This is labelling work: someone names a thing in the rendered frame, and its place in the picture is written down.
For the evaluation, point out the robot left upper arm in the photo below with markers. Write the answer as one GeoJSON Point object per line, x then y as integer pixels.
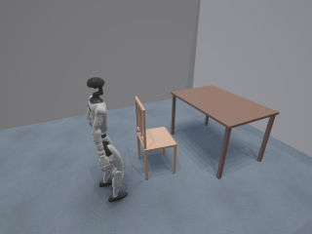
{"type": "Point", "coordinates": [88, 112]}

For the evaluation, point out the robot right upper arm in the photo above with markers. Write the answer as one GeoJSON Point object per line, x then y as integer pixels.
{"type": "Point", "coordinates": [100, 112]}

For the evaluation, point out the robot left foot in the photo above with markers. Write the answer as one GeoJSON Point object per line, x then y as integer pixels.
{"type": "Point", "coordinates": [102, 183]}

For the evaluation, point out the robot right forearm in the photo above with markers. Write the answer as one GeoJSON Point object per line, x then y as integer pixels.
{"type": "Point", "coordinates": [99, 144]}

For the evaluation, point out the table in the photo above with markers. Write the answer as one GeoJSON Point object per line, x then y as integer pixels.
{"type": "Point", "coordinates": [227, 109]}

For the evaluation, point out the robot left forearm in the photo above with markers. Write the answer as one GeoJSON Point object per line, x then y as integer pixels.
{"type": "Point", "coordinates": [90, 122]}

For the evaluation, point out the chair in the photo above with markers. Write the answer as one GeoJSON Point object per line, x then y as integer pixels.
{"type": "Point", "coordinates": [152, 139]}

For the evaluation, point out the robot right hand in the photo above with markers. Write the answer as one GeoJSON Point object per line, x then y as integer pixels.
{"type": "Point", "coordinates": [104, 161]}

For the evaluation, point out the left robot thigh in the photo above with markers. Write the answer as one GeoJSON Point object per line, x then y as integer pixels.
{"type": "Point", "coordinates": [110, 142]}

